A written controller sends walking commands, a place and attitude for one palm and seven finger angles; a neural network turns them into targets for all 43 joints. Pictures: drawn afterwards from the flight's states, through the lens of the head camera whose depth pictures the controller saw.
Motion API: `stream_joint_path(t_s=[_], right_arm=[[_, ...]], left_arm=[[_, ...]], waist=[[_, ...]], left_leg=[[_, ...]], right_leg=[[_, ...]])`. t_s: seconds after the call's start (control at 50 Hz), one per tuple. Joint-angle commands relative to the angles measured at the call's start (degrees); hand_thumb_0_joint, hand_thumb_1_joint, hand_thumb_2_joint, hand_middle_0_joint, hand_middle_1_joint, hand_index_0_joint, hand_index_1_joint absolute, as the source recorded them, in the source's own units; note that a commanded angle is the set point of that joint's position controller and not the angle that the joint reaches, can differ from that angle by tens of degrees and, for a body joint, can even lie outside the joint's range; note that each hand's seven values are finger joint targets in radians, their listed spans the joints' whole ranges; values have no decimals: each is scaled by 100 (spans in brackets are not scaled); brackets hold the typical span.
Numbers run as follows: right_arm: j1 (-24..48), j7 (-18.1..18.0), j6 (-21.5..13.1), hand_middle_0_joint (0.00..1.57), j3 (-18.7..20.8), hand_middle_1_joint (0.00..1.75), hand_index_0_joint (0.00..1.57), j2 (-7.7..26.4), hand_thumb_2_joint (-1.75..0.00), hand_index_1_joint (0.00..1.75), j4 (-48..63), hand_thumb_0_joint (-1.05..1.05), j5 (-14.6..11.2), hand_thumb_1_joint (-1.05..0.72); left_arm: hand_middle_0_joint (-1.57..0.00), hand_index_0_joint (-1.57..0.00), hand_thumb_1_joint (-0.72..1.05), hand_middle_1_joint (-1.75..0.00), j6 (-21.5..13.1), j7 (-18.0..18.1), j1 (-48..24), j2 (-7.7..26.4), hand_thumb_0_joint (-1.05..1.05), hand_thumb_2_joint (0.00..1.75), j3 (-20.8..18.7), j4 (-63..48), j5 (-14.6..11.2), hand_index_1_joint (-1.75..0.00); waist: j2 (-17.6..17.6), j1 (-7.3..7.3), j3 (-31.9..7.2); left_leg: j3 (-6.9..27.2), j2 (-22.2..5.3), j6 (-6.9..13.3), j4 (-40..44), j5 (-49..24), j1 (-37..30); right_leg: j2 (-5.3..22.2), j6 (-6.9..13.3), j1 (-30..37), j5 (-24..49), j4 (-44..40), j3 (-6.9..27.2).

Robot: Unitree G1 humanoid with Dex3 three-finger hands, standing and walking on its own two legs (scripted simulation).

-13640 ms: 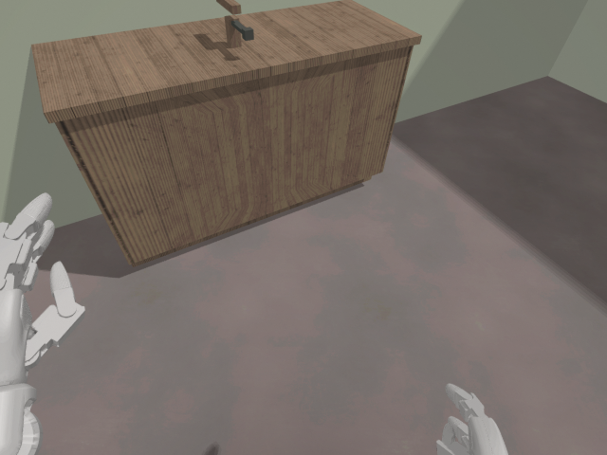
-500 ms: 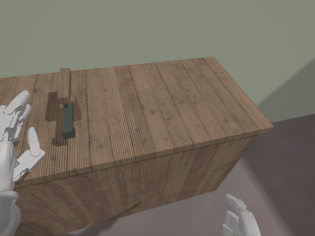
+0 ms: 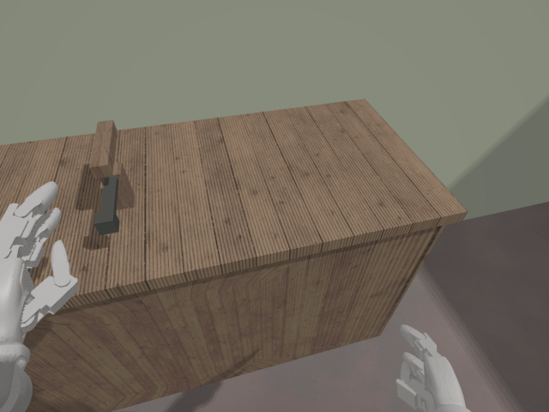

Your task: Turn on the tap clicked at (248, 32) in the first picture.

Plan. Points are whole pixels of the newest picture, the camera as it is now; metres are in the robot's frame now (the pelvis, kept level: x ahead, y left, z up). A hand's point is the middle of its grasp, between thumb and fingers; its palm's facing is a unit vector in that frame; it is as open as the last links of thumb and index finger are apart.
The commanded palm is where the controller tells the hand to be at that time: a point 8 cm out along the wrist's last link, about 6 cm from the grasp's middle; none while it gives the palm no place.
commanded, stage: turn the palm inward beside the body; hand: left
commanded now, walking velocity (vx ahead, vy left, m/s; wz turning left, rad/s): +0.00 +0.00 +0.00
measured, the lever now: (107, 222) +0.36 +0.31 +0.07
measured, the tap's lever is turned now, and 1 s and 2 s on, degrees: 0 0 0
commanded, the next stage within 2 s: reach beside the lever's end, fingers flat in 1.86 s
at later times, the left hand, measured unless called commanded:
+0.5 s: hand (81, 282) +0.21 +0.25 +0.15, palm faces +0.48 -0.83 -0.28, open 7.4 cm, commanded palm +0.16 +0.28 +0.16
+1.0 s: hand (82, 303) +0.19 +0.24 +0.14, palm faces +0.51 -0.85 -0.17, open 7.4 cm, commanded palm +0.14 +0.28 +0.15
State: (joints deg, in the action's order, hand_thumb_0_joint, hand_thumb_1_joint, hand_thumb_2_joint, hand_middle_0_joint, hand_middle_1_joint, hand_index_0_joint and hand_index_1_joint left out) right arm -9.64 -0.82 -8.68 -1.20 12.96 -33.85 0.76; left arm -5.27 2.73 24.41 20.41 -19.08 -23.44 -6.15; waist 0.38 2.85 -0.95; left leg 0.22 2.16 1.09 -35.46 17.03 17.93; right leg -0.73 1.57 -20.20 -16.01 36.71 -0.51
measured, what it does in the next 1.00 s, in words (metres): stands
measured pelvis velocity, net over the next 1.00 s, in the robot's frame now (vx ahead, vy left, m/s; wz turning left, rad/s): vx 0.02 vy -0.01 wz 0.06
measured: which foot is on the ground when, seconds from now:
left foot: down 0.00-1.00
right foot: down 0.00-1.00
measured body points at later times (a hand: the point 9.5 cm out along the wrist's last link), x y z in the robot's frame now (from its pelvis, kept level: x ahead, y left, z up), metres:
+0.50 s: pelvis +0.03 -0.03 -0.01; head +0.03 -0.05 +0.44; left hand +0.18 +0.29 +0.17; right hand +0.23 -0.26 -0.09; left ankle +0.02 +0.11 -0.72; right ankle +0.04 -0.10 -0.72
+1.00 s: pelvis +0.02 -0.01 -0.01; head +0.00 -0.03 +0.44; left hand +0.16 +0.28 +0.15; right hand +0.23 -0.20 -0.07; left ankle +0.02 +0.11 -0.72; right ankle +0.04 -0.10 -0.72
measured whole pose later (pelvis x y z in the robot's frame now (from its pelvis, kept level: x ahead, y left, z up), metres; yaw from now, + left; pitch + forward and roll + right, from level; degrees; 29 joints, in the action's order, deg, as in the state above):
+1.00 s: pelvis +0.02 -0.01 -0.01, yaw +3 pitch +1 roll +0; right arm -11.5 -5.6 -14.8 -3.1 12.2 -36.5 -0.9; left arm -1.0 8.4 28.6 13.6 -13.5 -25.7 -10.6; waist -2.4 5.0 -4.3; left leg 3.9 2.2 0.3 -40.1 20.3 20.6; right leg -0.6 2.3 -20.8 -19.4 39.2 -4.3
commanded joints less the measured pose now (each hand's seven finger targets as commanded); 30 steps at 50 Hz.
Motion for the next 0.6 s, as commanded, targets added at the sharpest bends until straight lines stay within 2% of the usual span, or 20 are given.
stream_joint_path(t_s=[0.0,0.02,0.04,0.08,0.12,0.14,0.18,0.22,0.24,0.26,0.32,0.34,0.36,0.4,0.44,0.46,0.48,0.54,0.58], right_arm=[[659,-170,-388,20,190,30,20,646,-90,30,609,0,-23,-90],[684,-220,-388,20,188,30,20,703,-90,30,580,0,-36,-90],[677,-269,-396,20,151,30,20,714,-90,30,565,0,-63,-90],[754,-400,-416,20,148,30,20,736,-90,30,536,0,-85,-90],[808,-512,-437,20,152,30,20,731,-90,30,510,0,-112,-90],[845,-542,-467,20,133,30,20,699,-90,30,497,0,-142,-90],[858,-571,-484,20,183,30,20,668,-90,30,429,0,-146,-90],[859,-566,-502,20,228,30,20,650,-90,30,392,0,-120,-90],[857,-544,-522,20,242,30,20,632,-90,30,365,0,-145,-90],[832,-514,-537,20,247,30,20,590,-90,30,405,0,-127,-90],[509,-461,-600,20,297,30,20,652,-90,30,384,0,-136,-90],[456,-437,-627,20,299,30,20,657,-90,30,364,0,-159,-90],[367,-426,-651,20,298,30,20,632,-90,30,383,0,-170,-90],[263,-438,-731,20,322,30,20,670,-90,30,395,0,-191,-90],[307,-468,-821,20,317,30,20,694,-90,30,414,0,-193,-90],[201,-463,-861,20,334,30,20,697,-90,30,415,0,-191,-90],[179,-473,-906,20,343,30,20,712,-90,30,448,0,-176,-90],[258,-505,-1002,20,314,30,20,724,-90,30,442,0,-195,-90],[220,-507,-1047,20,309,30,20,724,-90,30,464,0,-182,-90]], left_arm=[[-20,-20,90,-30,-920,612,-1321,1147,0,90,-1015,-876,27,-30],[-20,-20,90,-30,-848,542,-1442,1147,0,90,-887,-761,16,-30],[-20,-20,90,-30,-736,456,-1584,1163,0,90,-803,-639,10,-30],[-20,-20,90,-30,-459,217,-1749,1192,0,90,-558,-552,-56,-30],[-20,-20,90,-30,-197,51,-1845,1236,0,90,-440,-510,-96,-30],[-20,-20,90,-30,-118,20,-1872,1305,0,90,-522,-461,-102,-30],[-20,-20,90,-30,-60,-3,-1662,1352,0,90,-681,-405,-204,-30],[-20,-20,90,-30,-144,33,-1475,1431,0,90,-936,-478,-298,-30],[-20,-20,90,-30,-218,75,-1276,1558,0,90,-1162,-515,-308,-30],[-20,-20,90,-30,-301,87,-1080,1335,0,90,-1083,-700,-378,-30],[-20,-20,90,-30,-438,73,-301,1224,0,90,-1323,-697,-571,-30],[-20,-20,90,-30,-460,69,-112,1257,0,90,-1440,-653,-567,-30],[-20,-20,90,-30,-468,10,5,970,0,90,-1191,-749,-603,-30],[-20,-20,90,-30,-478,-42,-2,888,0,90,-1119,-776,-675,-30],[-20,-20,90,-30,-520,-23,-27,840,0,90,-1027,-889,-632,-30],[-20,-20,90,-30,-572,-17,-84,755,0,90,-882,-983,-610,-30],[-20,-20,90,-30,-623,2,-77,703,0,90,-806,-1061,-610,-30],[-20,-20,90,-30,-696,109,-156,734,0,90,-728,-1160,-532,-30],[-20,-20,90,-30,-703,179,-151,593,0,90,-553,-1186,-515,-30]], waist=[[-613,-17,-355],[-554,-71,-301],[-336,-151,-242],[-416,-98,-254],[-316,-63,-224],[-431,-53,-184],[-95,64,-218],[144,147,-365],[122,211,-475],[113,220,-675],[284,239,-1147],[196,255,-1218],[72,208,-1252],[-28,170,-1151],[-69,142,-941],[-171,125,-1007],[-59,120,-1079],[-160,121,-881],[-235,121,-934]], left_leg=[[213,-97,43,496,1120,307],[174,-70,73,388,1192,373],[153,-58,112,316,1104,391],[125,-28,118,204,1029,445],[140,-57,108,71,832,514],[141,-88,82,-18,715,510],[253,-187,3,-137,627,685],[358,-266,-49,-226,490,802],[357,-275,-49,-234,357,776],[371,-272,-42,-209,153,771],[262,-219,1,-267,-763,644],[198,-185,20,-268,-1000,584],[125,-157,51,-232,-1238,440],[85,-133,81,-183,-1395,330],[79,-125,116,-184,-1468,253],[85,-119,117,-138,-1491,210],[111,-108,131,-129,-1524,179],[151,-108,143,-83,-1356,200],[182,-98,126,-24,-1183,193]], right_leg=[[-8,-40,-292,-982,-592,-148],[48,-62,-342,-1165,-690,-62],[84,-90,-359,-1243,-814,16],[223,-99,-207,-1622,-1067,291],[364,-112,-78,-1930,-1303,594],[427,-106,-74,-1983,-1377,769],[642,-200,160,-2044,-1472,1057],[812,-303,366,-1703,-1431,1231],[794,-313,460,-1402,-1352,1201],[806,-322,619,-798,-1180,1122],[671,-387,979,1580,-623,772],[609,-405,1049,2234,-481,629],[533,-384,1018,2675,-371,415],[413,-326,835,2667,-335,161],[354,-289,611,2524,-353,72],[324,-241,577,2312,-333,-11],[286,-213,570,2174,-313,-58],[235,-149,343,1572,-366,-110],[217,-118,297,1197,-381,-156]])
